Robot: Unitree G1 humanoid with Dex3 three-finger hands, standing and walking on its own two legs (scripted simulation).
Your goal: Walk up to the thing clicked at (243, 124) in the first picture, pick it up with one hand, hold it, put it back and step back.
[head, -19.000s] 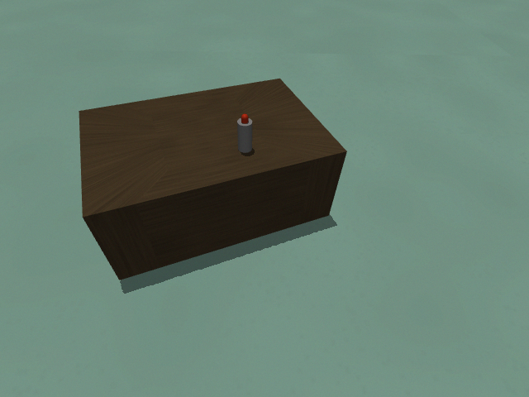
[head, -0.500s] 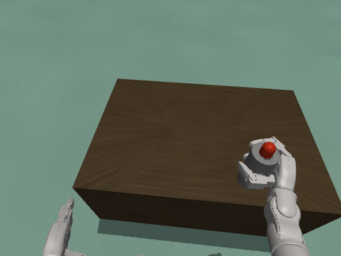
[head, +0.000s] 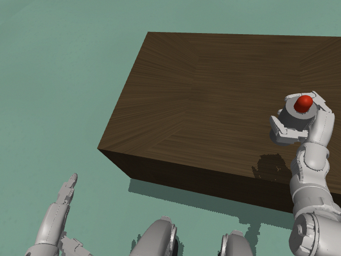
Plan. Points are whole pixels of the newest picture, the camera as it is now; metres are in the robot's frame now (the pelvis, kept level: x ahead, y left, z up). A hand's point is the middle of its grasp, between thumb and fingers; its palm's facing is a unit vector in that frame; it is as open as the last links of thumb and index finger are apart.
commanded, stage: crouch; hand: right
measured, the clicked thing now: (292, 119) +0.47 -0.19 +0.00
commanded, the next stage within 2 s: lower in 0.70 s
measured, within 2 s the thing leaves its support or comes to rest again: rests again in 1.72 s
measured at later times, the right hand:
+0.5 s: hand (287, 120) +0.51 -0.20 -0.06, palm faces +0.27 +0.96 -0.01, open 8.3 cm
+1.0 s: hand (283, 123) +0.52 -0.20 -0.09, palm faces +0.24 +0.97 -0.01, open 8.3 cm
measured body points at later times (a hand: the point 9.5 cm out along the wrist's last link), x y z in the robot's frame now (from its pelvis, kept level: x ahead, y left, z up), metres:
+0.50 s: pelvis +0.01 +0.01 -0.03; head +0.17 -0.05 +0.38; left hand +0.17 +0.27 +0.01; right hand +0.49 -0.25 -0.05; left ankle +0.04 +0.13 -0.63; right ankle +0.04 -0.11 -0.63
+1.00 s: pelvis -0.01 +0.01 -0.06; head +0.17 -0.06 +0.35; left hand +0.15 +0.26 +0.01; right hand +0.50 -0.25 -0.09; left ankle +0.04 +0.13 -0.63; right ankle +0.04 -0.11 -0.63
